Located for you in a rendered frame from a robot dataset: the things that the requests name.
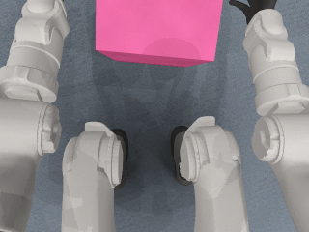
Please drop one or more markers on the right robot hand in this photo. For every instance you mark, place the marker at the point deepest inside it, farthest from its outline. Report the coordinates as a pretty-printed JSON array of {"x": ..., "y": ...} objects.
[{"x": 255, "y": 6}]

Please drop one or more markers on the right robot forearm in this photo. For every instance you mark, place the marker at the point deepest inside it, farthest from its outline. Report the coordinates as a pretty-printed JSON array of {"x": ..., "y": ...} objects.
[{"x": 271, "y": 60}]

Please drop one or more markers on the left robot upper arm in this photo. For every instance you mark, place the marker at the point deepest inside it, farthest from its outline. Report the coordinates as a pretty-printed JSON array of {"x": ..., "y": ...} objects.
[{"x": 28, "y": 130}]

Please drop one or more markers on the right robot thigh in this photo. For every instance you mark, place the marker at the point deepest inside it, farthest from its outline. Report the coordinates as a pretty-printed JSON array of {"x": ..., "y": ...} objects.
[{"x": 220, "y": 204}]

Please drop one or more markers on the right robot foot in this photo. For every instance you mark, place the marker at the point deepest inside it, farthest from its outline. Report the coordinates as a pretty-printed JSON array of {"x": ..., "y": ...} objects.
[{"x": 176, "y": 143}]

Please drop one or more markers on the right robot upper arm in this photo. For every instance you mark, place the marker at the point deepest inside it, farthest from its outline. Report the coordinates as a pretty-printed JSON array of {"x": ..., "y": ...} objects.
[{"x": 282, "y": 140}]

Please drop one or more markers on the left robot forearm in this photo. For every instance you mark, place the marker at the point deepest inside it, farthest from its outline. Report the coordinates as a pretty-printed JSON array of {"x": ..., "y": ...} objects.
[{"x": 36, "y": 52}]

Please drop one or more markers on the carton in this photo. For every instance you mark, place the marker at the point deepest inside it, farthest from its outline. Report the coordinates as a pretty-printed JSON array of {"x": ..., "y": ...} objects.
[{"x": 176, "y": 33}]

